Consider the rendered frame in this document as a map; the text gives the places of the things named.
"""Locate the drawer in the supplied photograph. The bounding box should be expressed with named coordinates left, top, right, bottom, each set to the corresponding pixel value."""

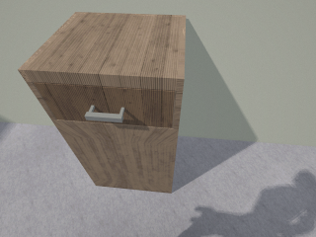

left=34, top=82, right=175, bottom=128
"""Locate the handle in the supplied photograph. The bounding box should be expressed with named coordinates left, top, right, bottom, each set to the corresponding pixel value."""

left=84, top=105, right=125, bottom=123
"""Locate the cabinet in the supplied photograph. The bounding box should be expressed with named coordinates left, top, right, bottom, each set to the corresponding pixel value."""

left=18, top=12, right=186, bottom=194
